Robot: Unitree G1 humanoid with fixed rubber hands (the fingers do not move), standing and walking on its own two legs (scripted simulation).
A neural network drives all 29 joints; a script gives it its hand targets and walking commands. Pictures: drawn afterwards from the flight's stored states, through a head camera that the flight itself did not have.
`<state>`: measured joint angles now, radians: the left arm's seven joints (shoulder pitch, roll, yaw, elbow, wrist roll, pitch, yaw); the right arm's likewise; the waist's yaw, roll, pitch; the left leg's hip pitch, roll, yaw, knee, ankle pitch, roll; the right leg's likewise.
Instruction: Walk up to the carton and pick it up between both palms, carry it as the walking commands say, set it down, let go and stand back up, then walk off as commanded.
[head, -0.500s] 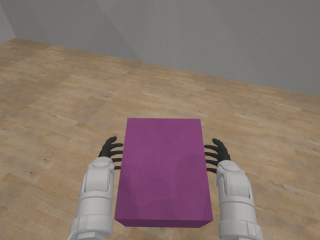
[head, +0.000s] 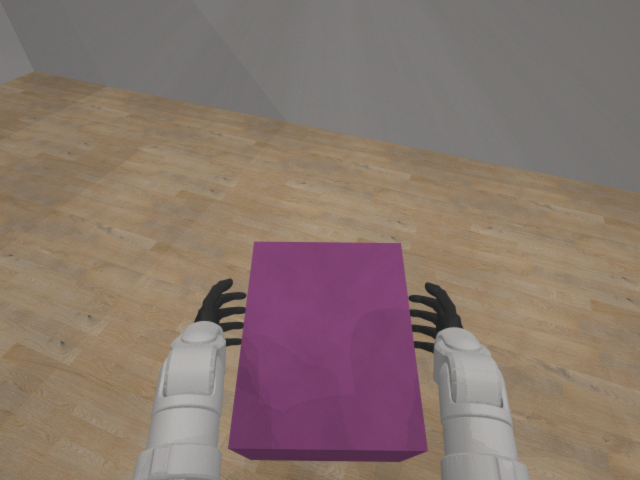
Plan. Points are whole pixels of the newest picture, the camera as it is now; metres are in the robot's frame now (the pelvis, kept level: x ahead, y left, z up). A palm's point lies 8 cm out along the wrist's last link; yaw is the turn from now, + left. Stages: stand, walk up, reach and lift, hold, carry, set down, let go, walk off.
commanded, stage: reach and lift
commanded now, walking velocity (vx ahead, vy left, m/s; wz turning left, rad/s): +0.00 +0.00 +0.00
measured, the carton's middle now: (326, 350) +0.32 +0.00 -0.04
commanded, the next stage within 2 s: hold in 0.38 s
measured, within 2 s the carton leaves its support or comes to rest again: neither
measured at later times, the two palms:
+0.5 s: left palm (205, 342) +0.28 +0.15 +0.04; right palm (448, 349) +0.27 -0.16 +0.04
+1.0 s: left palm (206, 341) +0.28 +0.15 +0.04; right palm (447, 348) +0.28 -0.16 +0.04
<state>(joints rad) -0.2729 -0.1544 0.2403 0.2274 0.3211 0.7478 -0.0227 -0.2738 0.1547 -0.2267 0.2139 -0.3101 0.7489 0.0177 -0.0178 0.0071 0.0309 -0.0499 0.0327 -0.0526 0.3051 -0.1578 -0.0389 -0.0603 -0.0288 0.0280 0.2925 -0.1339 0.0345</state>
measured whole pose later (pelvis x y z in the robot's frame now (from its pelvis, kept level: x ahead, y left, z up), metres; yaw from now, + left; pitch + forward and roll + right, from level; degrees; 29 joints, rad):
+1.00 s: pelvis +0.00 +0.00 +0.00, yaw +0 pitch -7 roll +0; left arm -0.23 -0.15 0.21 0.19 0.31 0.76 -0.02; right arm -0.22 0.14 -0.19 0.18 -0.29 0.77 0.01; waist -0.01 0.01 0.04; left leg -0.04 0.03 -0.06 0.32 -0.17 -0.04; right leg -0.05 -0.03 0.03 0.32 -0.15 0.03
